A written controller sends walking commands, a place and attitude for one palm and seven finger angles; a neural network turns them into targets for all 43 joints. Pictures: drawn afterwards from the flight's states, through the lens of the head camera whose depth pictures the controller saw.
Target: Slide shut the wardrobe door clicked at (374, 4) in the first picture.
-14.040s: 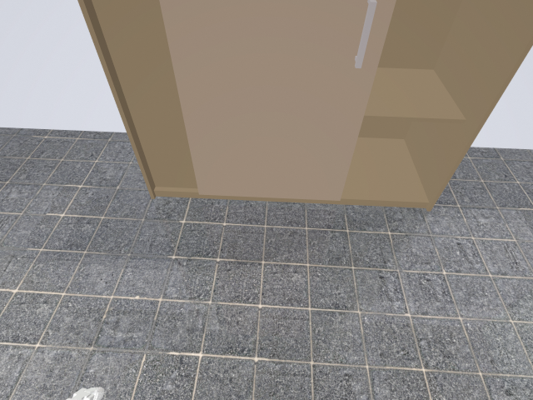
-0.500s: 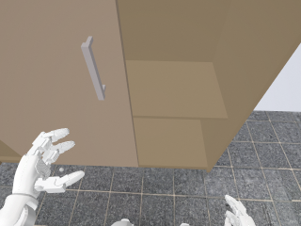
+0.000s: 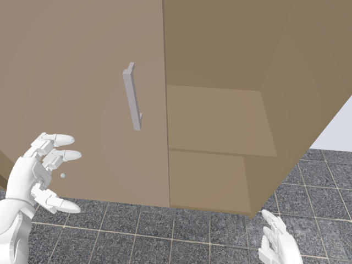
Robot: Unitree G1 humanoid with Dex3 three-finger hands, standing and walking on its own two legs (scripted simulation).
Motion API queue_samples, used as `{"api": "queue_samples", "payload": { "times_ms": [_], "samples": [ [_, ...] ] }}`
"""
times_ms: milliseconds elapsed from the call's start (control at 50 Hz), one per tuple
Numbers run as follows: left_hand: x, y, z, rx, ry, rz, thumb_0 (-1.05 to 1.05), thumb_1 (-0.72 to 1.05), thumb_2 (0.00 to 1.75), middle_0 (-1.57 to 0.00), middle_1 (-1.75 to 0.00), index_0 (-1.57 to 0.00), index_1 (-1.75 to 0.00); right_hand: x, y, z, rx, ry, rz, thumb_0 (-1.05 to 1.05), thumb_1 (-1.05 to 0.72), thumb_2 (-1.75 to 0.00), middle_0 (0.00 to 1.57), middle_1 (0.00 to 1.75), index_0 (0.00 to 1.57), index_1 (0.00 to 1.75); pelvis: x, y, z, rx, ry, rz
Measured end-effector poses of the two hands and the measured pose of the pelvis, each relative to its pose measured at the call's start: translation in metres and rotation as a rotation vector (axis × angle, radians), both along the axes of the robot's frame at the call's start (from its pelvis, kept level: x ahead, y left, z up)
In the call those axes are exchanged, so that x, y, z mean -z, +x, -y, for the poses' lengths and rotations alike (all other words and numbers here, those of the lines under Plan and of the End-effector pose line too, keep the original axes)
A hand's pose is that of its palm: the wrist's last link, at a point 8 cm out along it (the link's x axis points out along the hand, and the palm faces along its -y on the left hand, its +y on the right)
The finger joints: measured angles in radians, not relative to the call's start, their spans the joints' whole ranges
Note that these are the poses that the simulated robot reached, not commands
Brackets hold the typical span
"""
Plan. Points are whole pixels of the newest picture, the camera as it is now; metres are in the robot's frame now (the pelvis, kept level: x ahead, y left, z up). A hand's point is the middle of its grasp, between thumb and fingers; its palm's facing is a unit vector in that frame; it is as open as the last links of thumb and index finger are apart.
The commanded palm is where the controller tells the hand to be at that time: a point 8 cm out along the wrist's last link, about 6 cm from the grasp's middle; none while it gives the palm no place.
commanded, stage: raise the hand with hooked fingers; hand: left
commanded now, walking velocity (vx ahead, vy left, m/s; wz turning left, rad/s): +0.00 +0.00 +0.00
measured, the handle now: (135, 98) +0.49 +0.17 +0.10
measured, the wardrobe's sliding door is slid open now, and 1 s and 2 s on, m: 0.45 0.45 0.45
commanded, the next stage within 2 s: move the hooked fingers beside the handle in 0.72 s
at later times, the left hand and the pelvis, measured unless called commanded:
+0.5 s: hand (59, 156) +0.28 +0.27 +0.12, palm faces +0.05 -1.00 -0.04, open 14.0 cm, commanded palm +0.25 +0.31 +0.13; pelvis +0.00 +0.00 +0.01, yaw -1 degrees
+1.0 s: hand (61, 155) +0.28 +0.26 +0.13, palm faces +0.09 -0.99 -0.04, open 14.0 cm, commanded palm +0.26 +0.30 +0.13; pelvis -0.01 -0.02 +0.01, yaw -1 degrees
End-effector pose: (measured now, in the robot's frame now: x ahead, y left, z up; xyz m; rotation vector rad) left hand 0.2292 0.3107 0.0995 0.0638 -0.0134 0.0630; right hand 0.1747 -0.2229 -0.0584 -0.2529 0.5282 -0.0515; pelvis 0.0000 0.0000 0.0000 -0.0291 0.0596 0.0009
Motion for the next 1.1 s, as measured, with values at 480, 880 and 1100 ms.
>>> {"api": "queue_samples", "payload": {
  "times_ms": [480, 880, 1100],
  "samples": [
    [-0.024, 0.028, -0.011, 0.014, -0.024, -0.011, -0.01, -0.50, 0.30, -0.30, -1.20, -0.30, -1.20, 0.001, -0.029, 0.024, 0.076, -0.028, -0.091, 0.02, -0.91, -0.90, 0.20, 0.30, 0.21, 0.30, -0.012, 0.003, 0.001, 0.021, 0.009, 0.027],
    [-0.032, 0.019, 0.000, -0.014, -0.013, 0.019, -0.01, -0.50, 0.30, -0.30, -1.20, -0.30, -1.20, 0.002, -0.024, 0.029, 0.069, -0.002, -0.055, 0.02, -0.91, -0.90, 0.20, 0.30, 0.21, 0.30, -0.012, -0.003, 0.014, 0.017, 0.016, 0.043],
    [-0.030, 0.037, 0.002, -0.006, -0.026, 0.019, -0.01, -0.51, 0.30, -0.30, -1.20, -0.30, -1.20, 0.006, -0.033, 0.039, 0.086, -0.022, -0.082, 0.02, -0.91, -0.90, 0.20, 0.30, 0.21, 0.30, -0.010, -0.008, 0.018, 0.011, 0.017, 0.035]
  ]
}}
